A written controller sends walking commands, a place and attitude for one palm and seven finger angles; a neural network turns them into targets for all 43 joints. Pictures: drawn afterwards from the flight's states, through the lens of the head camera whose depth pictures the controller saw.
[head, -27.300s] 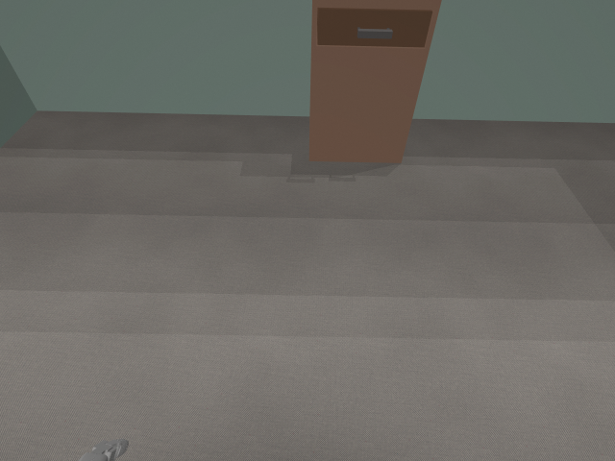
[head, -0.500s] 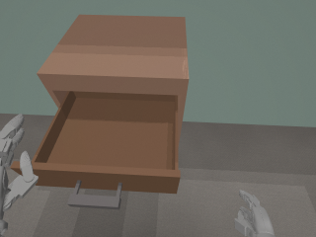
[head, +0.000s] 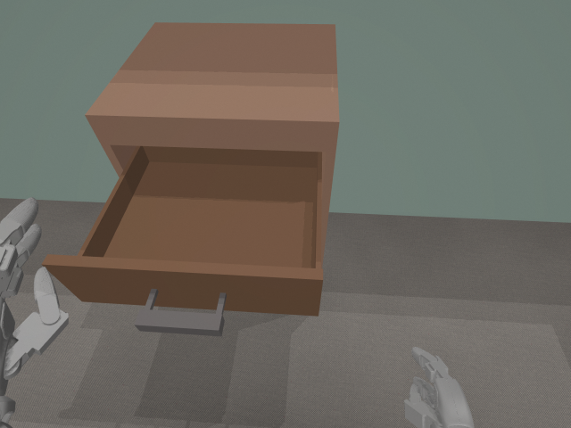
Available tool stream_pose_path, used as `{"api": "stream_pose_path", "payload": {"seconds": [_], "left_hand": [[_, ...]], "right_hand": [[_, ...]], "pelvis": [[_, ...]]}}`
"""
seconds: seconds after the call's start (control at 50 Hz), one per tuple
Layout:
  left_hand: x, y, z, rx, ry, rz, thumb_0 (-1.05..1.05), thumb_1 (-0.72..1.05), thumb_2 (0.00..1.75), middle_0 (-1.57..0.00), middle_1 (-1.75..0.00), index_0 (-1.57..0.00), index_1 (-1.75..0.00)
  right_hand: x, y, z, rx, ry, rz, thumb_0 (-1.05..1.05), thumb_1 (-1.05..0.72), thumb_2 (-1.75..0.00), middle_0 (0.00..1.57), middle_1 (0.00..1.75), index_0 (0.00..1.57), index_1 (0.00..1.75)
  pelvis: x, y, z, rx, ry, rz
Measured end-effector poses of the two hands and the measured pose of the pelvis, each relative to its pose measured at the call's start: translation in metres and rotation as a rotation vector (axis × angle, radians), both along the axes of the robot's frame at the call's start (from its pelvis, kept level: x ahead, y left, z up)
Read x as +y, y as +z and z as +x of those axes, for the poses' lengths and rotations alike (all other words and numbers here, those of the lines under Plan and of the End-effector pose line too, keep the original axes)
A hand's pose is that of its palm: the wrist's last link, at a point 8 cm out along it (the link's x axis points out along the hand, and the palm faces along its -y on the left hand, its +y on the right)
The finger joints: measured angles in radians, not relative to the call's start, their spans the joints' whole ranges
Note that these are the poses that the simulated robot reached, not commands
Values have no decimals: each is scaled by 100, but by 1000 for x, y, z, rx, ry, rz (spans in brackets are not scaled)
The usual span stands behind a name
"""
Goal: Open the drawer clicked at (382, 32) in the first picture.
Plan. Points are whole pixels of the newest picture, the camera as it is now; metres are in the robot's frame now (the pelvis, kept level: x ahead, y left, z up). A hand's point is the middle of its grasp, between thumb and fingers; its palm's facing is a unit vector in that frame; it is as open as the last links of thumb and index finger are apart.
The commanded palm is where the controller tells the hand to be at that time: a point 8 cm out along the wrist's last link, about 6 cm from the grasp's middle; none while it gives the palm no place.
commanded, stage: step back with the hand held close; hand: left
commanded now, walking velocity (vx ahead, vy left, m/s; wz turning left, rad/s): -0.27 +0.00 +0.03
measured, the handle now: (184, 309) +0.31 +0.20 -0.08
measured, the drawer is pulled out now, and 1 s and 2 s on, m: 0.30 0.30 0.30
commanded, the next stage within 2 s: stop stepping back and stand still in 0.42 s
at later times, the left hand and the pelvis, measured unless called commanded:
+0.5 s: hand out of the picture +0.08 +0.22 +0.18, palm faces +0.40 -0.79 -0.46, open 7.4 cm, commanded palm +0.01 +0.27 +0.18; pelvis -0.11 -0.01 -0.01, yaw +1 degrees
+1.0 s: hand out of the picture -0.01 +0.21 +0.18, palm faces +0.41 -0.79 -0.46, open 7.4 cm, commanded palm -0.08 +0.26 +0.18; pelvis -0.21 -0.02 +0.00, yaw +1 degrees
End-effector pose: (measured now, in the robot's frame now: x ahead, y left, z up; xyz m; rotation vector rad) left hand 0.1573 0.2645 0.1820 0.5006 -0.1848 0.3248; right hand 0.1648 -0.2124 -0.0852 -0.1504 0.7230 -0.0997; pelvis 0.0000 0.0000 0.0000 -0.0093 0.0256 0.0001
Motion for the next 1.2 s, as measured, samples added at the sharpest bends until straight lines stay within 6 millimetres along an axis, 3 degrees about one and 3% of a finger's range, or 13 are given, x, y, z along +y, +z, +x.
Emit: {"api": "stream_pose_path", "payload": {"seconds": [0.12,0.22,0.34,0.46,0.6,0.68,0.84,0.98,1.1,1.2], "left_hand": [[0,0,-21,12,-22,21,2,89,90,-21,-30,-21,-30],[9,-4,-41,5,-34,40,2,89,90,-21,-30,-21,-30],[8,4,-75,-13,-60,114,2,89,90,-21,-30,-21,-30],[-6,16,-112,-114,-31,129,2,89,90,-21,-30,-21,-30],[3,1,-145,-73,29,22,1,89,90,-21,-30,-21,-30],[11,-11,-165,-48,30,11,2,89,90,-21,-30,-21,-30],[1,12,-201,-120,-2,46,2,89,90,-21,-30,-21,-30],[-12,21,-208,-125,16,94,2,89,90,-20,-30,-21,-30],[-24,-1,-216,8,-7,1,2,89,90,-20,-30,-21,-30],[-29,-5,-217,40,-50,0,2,89,90,-21,-30,-21,-30]], "right_hand": [[-29,12,-36,48,-60,-55,1,-90,-89,20,30,21,30],[-43,15,-56,43,-69,-137,1,-90,-90,20,30,20,30],[-34,15,-74,-18,-55,-96,1,-90,-90,20,30,20,30],[-22,0,-94,-57,-16,-19,1,-90,-90,20,30,20,30],[-19,4,-142,34,-10,-37,1,-90,-89,20,30,20,30],[-23,10,-171,20,-9,-119,1,-90,-89,20,30,21,30],[-27,6,-227,6,-73,-62,1,-90,-90,20,30,20,30],[-38,-20,-248,90,-54,5,1,-90,-90,20,30,20,30],[-60,2,-261,103,-102,-15,2,-90,-89,20,30,21,30],[-74,21,-255,75,-98,-107,1,-90,-90,20,30,20,30]], "pelvis": [[-7,7,-21,9,2,46],[0,1,-48,13,28,16],[-2,-5,-80,-2,4,44],[-11,-14,-105,-13,8,46],[-8,-1,-136,-12,13,73],[0,-6,-158,-10,23,31],[-7,-2,-182,-64,8,38],[-23,-4,-206,-62,19,7],[-30,13,-212,-27,-9,49],[-31,15,-214,0,2,46]]}}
